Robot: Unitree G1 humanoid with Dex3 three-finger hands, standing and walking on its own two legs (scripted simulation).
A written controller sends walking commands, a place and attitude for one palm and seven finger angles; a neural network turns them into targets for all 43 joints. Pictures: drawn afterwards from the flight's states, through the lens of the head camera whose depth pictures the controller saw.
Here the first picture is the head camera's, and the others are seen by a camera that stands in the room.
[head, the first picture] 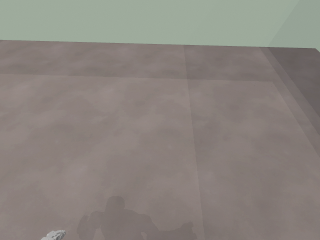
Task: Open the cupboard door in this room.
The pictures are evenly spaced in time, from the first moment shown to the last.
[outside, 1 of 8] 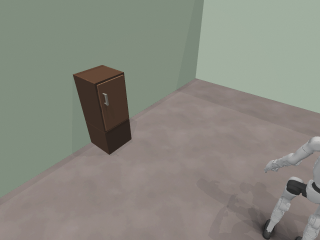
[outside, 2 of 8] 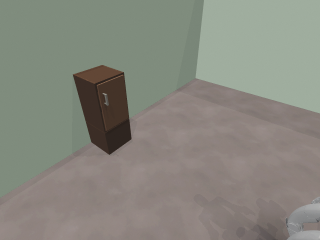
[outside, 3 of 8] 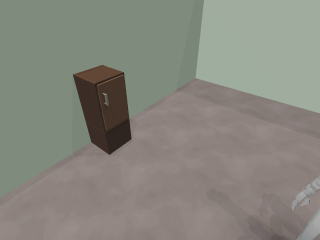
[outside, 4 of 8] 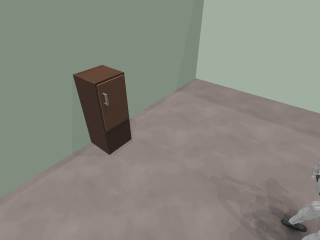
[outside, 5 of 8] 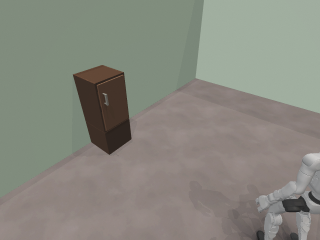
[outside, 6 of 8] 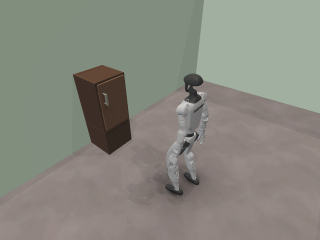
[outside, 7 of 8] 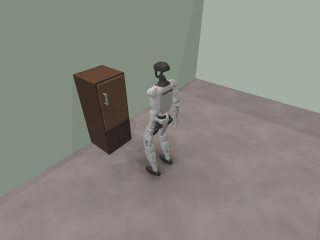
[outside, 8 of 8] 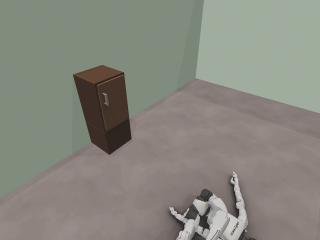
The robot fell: yes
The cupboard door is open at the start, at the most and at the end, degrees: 0 0 0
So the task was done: no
